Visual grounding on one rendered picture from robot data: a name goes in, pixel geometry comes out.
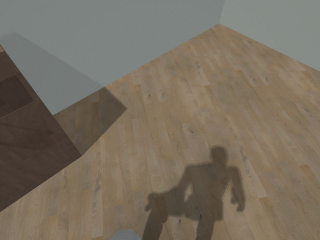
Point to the robot left thigh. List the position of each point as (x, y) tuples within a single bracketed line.
[(126, 234)]

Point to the cabinet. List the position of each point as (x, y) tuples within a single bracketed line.
[(33, 146)]

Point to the drawer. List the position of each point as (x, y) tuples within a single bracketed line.
[(13, 95)]

